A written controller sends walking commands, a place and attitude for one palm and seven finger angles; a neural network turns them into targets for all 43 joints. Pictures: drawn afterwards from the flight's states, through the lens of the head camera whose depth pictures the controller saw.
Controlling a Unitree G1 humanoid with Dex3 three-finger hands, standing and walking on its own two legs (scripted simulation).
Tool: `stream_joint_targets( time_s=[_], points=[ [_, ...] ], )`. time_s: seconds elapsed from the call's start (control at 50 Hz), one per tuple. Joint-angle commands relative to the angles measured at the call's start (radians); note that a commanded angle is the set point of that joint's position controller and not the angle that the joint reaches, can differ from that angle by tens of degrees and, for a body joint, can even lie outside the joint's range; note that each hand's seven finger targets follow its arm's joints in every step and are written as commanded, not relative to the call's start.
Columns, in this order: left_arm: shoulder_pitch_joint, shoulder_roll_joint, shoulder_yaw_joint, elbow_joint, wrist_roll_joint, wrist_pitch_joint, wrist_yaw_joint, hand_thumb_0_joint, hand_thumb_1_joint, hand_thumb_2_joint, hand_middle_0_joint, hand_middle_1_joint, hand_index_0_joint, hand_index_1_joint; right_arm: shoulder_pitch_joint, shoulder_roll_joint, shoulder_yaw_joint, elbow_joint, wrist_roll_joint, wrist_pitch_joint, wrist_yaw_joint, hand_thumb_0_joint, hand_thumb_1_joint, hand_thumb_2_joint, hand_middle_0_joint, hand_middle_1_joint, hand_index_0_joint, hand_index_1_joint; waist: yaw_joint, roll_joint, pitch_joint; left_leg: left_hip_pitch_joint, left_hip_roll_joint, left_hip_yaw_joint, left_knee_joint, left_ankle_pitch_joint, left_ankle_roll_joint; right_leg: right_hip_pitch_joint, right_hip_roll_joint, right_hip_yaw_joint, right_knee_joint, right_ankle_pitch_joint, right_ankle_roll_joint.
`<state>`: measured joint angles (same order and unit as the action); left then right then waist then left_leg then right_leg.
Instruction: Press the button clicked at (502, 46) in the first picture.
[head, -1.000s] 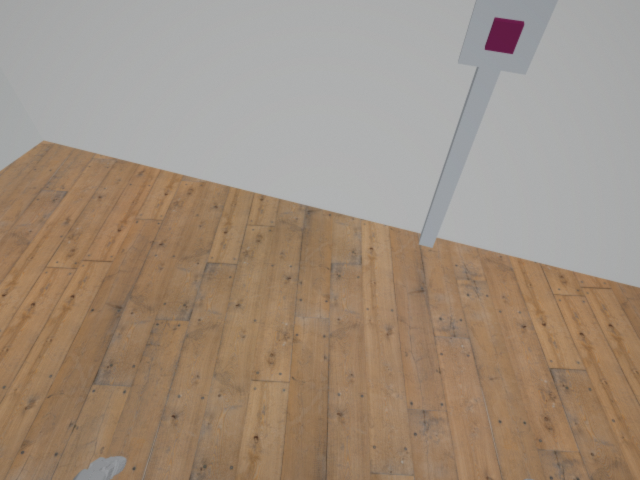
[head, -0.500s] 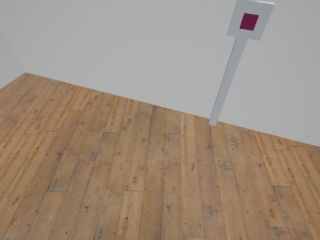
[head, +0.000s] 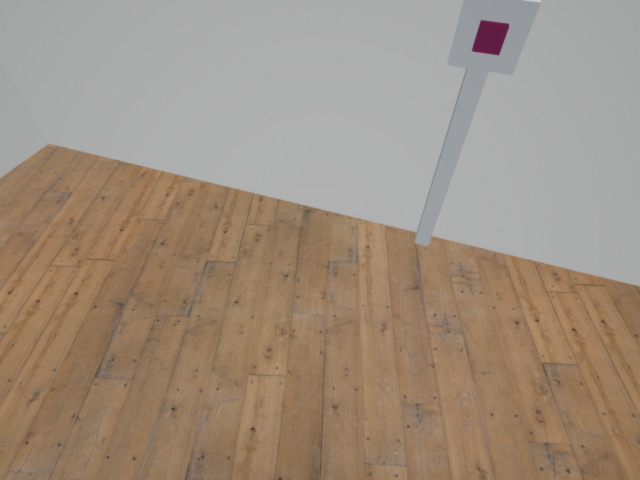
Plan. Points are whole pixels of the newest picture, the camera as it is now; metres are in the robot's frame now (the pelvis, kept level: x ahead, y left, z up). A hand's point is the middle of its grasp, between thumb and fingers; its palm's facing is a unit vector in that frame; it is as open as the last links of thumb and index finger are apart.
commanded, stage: stand and wait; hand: left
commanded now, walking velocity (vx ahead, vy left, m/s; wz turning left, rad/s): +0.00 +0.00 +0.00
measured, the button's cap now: (490, 37) +1.15 -0.39 +0.09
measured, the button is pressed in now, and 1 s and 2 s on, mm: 0 0 0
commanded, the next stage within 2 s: look at it before walking up in 0.04 s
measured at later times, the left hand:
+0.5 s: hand out of the picture +0.08 +0.25 -0.16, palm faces -0.04 -0.94 -0.33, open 7.4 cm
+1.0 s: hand out of the picture +0.08 +0.22 -0.17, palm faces -0.10 -0.95 -0.30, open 7.4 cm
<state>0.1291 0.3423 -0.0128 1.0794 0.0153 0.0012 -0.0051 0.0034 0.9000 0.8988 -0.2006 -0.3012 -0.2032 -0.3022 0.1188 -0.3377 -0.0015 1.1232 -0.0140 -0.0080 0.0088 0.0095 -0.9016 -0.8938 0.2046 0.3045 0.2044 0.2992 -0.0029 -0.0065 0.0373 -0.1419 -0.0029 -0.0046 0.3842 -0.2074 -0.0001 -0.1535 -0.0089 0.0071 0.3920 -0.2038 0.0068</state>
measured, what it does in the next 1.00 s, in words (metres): stands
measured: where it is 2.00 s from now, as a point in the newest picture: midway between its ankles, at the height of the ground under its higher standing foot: outside the picture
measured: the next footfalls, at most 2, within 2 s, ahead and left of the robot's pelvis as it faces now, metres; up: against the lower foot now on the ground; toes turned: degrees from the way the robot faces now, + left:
left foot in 1.58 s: +0.05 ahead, +0.11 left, +0.00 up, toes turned -22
right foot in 1.98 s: +0.09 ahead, -0.25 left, +0.00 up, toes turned -47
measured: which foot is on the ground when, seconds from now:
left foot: down 0.00-1.00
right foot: down 0.00-1.00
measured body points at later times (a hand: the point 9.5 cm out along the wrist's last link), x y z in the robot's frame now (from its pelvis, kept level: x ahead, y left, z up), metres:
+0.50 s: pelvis +0.01 +0.00 +0.00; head +0.02 +0.00 +0.45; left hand +0.09 +0.30 -0.13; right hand +0.10 -0.30 -0.13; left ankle +0.00 +0.12 -0.74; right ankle +0.01 -0.12 -0.74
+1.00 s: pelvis +0.00 -0.01 -0.01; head +0.03 -0.01 +0.44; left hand +0.08 +0.27 -0.15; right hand +0.08 -0.28 -0.15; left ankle +0.00 +0.12 -0.74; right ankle +0.01 -0.12 -0.74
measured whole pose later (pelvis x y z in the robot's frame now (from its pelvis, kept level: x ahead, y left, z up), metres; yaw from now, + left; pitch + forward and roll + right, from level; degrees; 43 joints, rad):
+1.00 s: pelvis +0.00 -0.01 -0.01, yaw -6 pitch -1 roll +1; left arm 0.19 0.30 0.02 1.00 0.02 0.06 0.00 0.00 0.90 0.90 -0.20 -0.30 -0.20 -0.30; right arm 0.11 -0.27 -0.02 1.01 -0.02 0.02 -0.02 0.01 -0.90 -0.89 0.20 0.30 0.20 0.30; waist 0.02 -0.02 0.07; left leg -0.19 0.02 0.09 0.50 -0.29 -0.01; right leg -0.27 0.02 0.08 0.59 -0.28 0.00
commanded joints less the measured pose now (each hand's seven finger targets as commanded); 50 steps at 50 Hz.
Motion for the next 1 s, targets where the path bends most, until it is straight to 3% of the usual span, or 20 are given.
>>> stream_joint_targets(
  time_s=[0.0, 0.3, 0.46, 0.74, 0.76, 0.82, 0.86, 0.9, 0.94, 0.98],
  points=[
    [-0.044, 0.210, 0.047, -0.062, -0.004, -0.029, 0.015, 0.000, 0.900, 0.900, -0.200, -0.300, -0.200, -0.300, -0.055, -0.211, -0.037, -0.070, 0.005, -0.026, -0.018, 0.000, -0.900, -0.900, 0.200, 0.300, 0.200, 0.300, 0.004, -0.006, -0.051, -0.006, 0.113, -0.100, -0.069, 0.077, 0.029, -0.012, -0.115, 0.105, -0.080, 0.036, -0.035],
    [-0.039, 0.209, 0.046, -0.059, -0.004, -0.031, 0.016, 0.000, 0.900, 0.900, -0.200, -0.300, -0.200, -0.300, -0.058, -0.213, -0.036, -0.069, 0.008, -0.030, -0.021, 0.000, -0.900, -0.900, 0.200, 0.300, 0.200, 0.300, 0.003, 0.008, -0.093, 0.028, 0.124, -0.096, -0.064, 0.172, 0.029, 0.027, -0.115, 0.091, -0.057, 0.154, -0.034],
    [-0.040, 0.210, 0.045, -0.054, -0.004, -0.029, 0.016, 0.000, 0.900, 0.900, -0.200, -0.300, -0.200, -0.300, -0.074, -0.217, -0.035, -0.071, 0.008, -0.028, -0.022, 0.000, -0.900, -0.900, 0.200, 0.300, 0.200, 0.300, 0.007, 0.012, -0.069, 0.033, 0.124, -0.093, -0.073, 0.182, 0.028, 0.026, -0.117, 0.085, -0.066, 0.165, -0.031],
    [-0.042, 0.213, 0.049, -0.059, -0.004, -0.029, 0.016, 0.000, 0.900, 0.900, -0.200, -0.300, -0.200, -0.300, -0.071, -0.221, -0.036, -0.073, 0.008, -0.031, -0.025, 0.000, -0.900, -0.900, 0.200, 0.300, 0.200, 0.300, 0.006, 0.008, -0.089, 0.066, 0.130, -0.083, -0.071, 0.235, 0.026, 0.040, -0.115, 0.089, -0.064, 0.221, -0.033],
    [-0.041, 0.205, 0.050, -0.066, -0.004, -0.024, 0.016, 0.000, 0.900, 0.900, -0.200, -0.300, -0.200, -0.300, -0.064, -0.212, -0.038, -0.076, 0.006, -0.028, -0.028, 0.000, -0.900, -0.900, 0.200, 0.300, 0.200, 0.300, 0.004, 0.010, -0.079, 0.073, 0.132, -0.072, -0.055, 0.244, 0.023, 0.022, -0.111, 0.094, -0.053, 0.246, -0.034],
    [0.025, 0.097, 0.038, -0.075, -0.004, 0.011, 0.023, 0.000, 0.900, 0.900, -0.200, -0.300, -0.200, -0.300, 0.009, -0.095, -0.026, -0.083, 0.004, -0.004, -0.036, 0.000, -0.900, -0.900, 0.200, 0.300, 0.200, 0.300, -0.002, 0.005, -0.077, 0.071, 0.142, -0.016, 0.010, 0.257, 0.004, -0.031, -0.102, 0.107, 0.021, 0.314, -0.021],
    [0.039, 0.099, 0.047, -0.101, 0.000, 0.024, 0.021, 0.000, 0.900, 0.900, -0.200, -0.300, -0.200, -0.300, 0.028, -0.104, -0.040, -0.108, 0.003, 0.008, -0.042, 0.000, -0.900, -0.900, 0.200, 0.300, 0.200, 0.300, -0.004, 0.008, -0.062, 0.057, 0.157, -0.006, 0.036, 0.246, 0.009, -0.079, -0.084, 0.113, 0.078, 0.318, -0.022],
    [0.052, 0.093, 0.056, -0.132, 0.002, 0.034, 0.016, 0.000, 0.900, 0.900, -0.200, -0.300, -0.200, -0.300, 0.031, -0.116, -0.055, -0.140, 0.001, 0.015, -0.045, 0.000, -0.900, -0.900, 0.200, 0.300, 0.200, 0.300, -0.004, 0.045, -0.056, 0.046, 0.187, -0.017, 0.043, 0.210, 0.028, -0.137, -0.055, 0.105, 0.147, 0.266, -0.018],
    [0.059, 0.074, 0.063, -0.159, 0.003, 0.041, 0.009, 0.000, 0.900, 0.900, -0.200, -0.300, -0.200, -0.300, 0.023, -0.128, -0.068, -0.170, -0.001, 0.017, -0.046, 0.000, -0.900, -0.900, 0.200, 0.300, 0.200, 0.300, -0.002, 0.110, -0.039, 0.016, 0.249, -0.058, 0.015, 0.182, 0.069, -0.195, -0.012, 0.074, 0.267, 0.130, -0.006],
    [0.068, 0.045, 0.070, -0.185, 0.003, 0.049, 0.004, 0.000, 0.900, 0.900, -0.200, -0.300, -0.200, -0.300, 0.014, -0.132, -0.079, -0.193, 0.000, 0.012, -0.042, 0.000, -0.900, -0.900, 0.200, 0.300, 0.200, 0.300, 0.002, 0.200, -0.031, -0.020, 0.354, -0.110, -0.031, 0.271, 0.152, -0.235, 0.009, 0.013, 0.468, -0.247, 0.011]
  ],
)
